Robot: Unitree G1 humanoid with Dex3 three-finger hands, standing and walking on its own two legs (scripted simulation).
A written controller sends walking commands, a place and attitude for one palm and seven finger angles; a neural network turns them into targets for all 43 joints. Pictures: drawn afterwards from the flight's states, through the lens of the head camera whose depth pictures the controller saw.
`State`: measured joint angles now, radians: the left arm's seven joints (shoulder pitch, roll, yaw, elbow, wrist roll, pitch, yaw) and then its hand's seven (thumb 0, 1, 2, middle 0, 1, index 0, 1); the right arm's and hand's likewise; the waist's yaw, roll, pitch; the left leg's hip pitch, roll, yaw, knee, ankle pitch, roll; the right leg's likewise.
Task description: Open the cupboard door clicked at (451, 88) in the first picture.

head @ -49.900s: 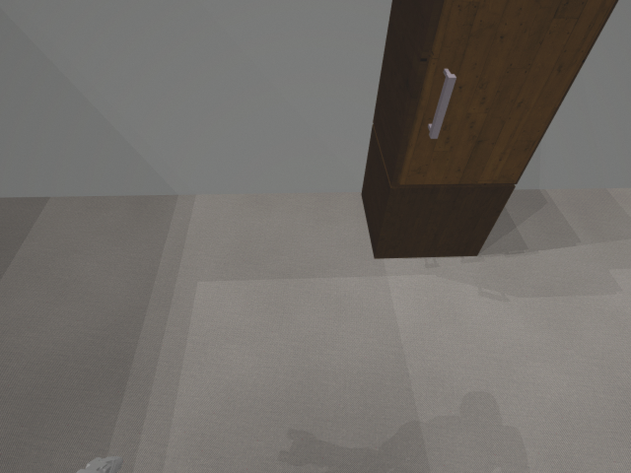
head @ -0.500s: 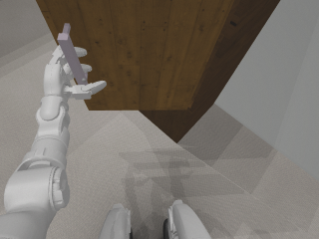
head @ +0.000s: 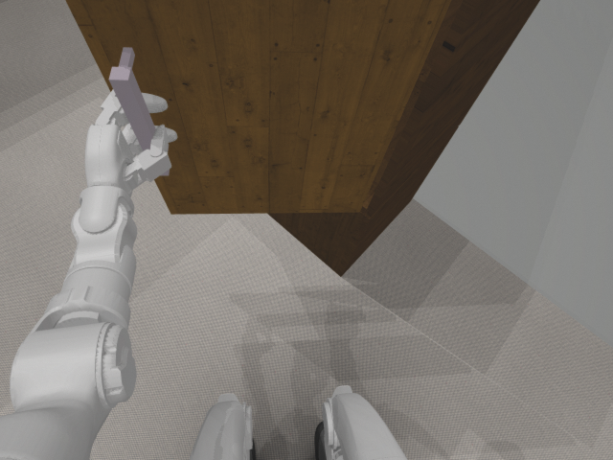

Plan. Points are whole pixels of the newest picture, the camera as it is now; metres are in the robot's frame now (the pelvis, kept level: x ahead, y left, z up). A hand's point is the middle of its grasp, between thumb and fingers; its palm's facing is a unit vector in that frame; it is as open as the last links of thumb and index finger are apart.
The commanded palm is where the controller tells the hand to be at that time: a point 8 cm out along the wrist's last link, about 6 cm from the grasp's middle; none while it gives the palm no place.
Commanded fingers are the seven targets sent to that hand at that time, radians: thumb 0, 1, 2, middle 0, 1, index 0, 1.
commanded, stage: pull the door open along its arc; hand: left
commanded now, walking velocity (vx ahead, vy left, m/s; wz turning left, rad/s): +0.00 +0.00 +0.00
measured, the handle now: (146, 118) +0.55 +0.18 +0.06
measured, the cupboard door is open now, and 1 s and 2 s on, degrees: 46 85 86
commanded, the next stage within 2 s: open thumb and fingers to let go in 1.02 s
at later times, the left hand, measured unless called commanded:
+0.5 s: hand (187, 243) +0.37 +0.12 +0.06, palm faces +0.16 -0.98 +0.08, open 6.1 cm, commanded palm +0.31 +0.19 +0.05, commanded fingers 0.00 0.90 0.90 -0.40 -1.35 -0.40 -1.35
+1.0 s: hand (256, 314) +0.28 +0.04 +0.06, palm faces +0.36 -0.93 -0.01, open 6.1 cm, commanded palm +0.21 +0.08 +0.05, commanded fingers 0.00 0.90 0.90 -0.40 -1.35 -0.40 -1.35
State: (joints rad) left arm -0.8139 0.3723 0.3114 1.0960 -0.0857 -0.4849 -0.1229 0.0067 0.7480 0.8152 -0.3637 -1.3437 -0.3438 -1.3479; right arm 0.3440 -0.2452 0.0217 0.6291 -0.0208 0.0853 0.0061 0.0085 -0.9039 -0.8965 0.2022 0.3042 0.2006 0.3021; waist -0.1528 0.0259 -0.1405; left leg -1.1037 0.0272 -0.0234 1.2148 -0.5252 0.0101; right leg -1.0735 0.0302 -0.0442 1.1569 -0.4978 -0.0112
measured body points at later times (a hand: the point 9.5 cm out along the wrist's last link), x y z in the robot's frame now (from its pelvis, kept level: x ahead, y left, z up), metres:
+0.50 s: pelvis +0.02 +0.00 +0.02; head +0.10 +0.00 +0.46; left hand +0.35 +0.17 +0.05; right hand +0.15 -0.25 -0.09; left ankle +0.02 +0.11 -0.64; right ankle +0.02 -0.12 -0.64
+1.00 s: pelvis +0.02 -0.04 +0.02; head +0.07 -0.05 +0.47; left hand +0.26 +0.09 +0.06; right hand +0.19 -0.25 -0.08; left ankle +0.02 +0.11 -0.64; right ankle +0.02 -0.12 -0.64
